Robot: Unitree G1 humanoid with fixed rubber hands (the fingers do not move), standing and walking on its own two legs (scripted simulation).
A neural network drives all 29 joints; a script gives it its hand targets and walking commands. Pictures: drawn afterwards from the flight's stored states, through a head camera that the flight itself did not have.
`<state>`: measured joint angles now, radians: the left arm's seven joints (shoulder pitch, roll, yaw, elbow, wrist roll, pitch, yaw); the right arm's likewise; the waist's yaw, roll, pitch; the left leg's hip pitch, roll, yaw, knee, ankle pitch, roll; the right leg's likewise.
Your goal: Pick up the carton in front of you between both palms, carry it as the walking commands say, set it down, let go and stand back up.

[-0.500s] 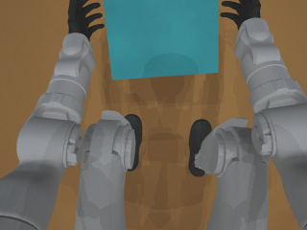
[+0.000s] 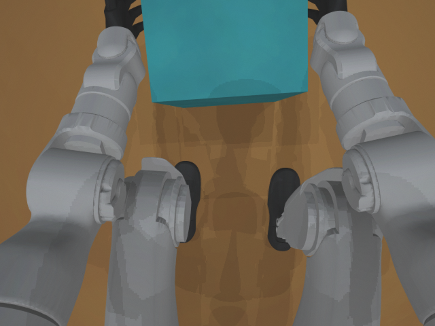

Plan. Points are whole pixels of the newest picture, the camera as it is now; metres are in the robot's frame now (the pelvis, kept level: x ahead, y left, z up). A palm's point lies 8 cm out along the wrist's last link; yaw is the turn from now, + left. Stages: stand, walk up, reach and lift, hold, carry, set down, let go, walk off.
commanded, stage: reach and lift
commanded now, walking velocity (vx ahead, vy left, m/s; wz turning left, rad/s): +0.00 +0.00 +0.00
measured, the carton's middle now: (225, 43) +0.51 +0.03 -0.23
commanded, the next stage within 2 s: none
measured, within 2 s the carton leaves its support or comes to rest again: neither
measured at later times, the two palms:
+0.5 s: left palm (17, 9) +0.47 +0.18 +0.04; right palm out of the picture +0.51 -0.12 +0.04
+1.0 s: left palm out of the picture +0.44 +0.17 +0.19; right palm out of the picture +0.47 -0.13 +0.19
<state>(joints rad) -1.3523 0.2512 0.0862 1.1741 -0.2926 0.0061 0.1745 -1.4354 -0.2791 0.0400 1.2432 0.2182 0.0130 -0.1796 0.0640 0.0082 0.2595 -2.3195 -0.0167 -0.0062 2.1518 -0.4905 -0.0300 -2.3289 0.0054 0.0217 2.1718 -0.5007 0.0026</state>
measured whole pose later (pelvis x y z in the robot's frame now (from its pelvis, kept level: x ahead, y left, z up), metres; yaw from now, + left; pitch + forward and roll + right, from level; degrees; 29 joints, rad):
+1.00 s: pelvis +0.05 -0.01 +0.23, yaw +1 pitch +33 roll +0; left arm -0.64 -0.07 0.39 0.61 0.15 0.33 0.06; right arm -0.67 0.08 -0.35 0.65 -0.15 0.31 -0.09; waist 0.03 -0.03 -0.25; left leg -1.52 -0.04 -0.05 1.45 -0.49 -0.03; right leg -1.51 0.06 0.05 1.46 -0.52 0.01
